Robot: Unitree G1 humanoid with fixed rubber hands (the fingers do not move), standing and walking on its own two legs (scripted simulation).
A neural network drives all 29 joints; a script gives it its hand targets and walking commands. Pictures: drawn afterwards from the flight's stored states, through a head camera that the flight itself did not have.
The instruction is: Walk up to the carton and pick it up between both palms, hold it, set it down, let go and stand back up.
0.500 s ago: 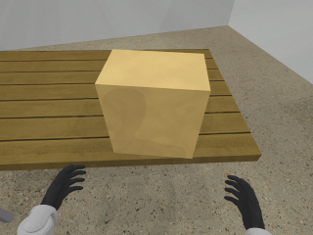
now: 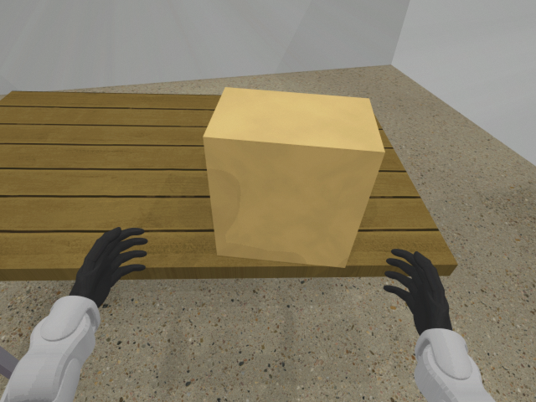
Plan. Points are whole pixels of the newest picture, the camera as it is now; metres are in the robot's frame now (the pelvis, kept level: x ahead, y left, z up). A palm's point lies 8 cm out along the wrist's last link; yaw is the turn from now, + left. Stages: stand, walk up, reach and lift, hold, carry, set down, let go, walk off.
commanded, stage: reach and lift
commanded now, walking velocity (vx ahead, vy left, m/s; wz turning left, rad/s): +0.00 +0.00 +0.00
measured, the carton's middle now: (288, 182) +0.49 -0.02 +0.07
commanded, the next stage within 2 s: none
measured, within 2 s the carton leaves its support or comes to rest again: neither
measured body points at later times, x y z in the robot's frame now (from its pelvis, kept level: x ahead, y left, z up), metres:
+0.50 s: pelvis +0.01 -0.02 +0.00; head +0.00 -0.02 +0.45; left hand +0.34 +0.20 +0.13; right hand +0.32 -0.23 +0.13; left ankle +0.07 +0.08 -0.74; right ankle -0.03 -0.13 -0.74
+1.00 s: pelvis +0.01 -0.02 +0.00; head +0.00 -0.03 +0.45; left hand +0.39 +0.22 +0.17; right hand +0.38 -0.21 +0.17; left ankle +0.07 +0.08 -0.74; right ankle -0.03 -0.13 -0.74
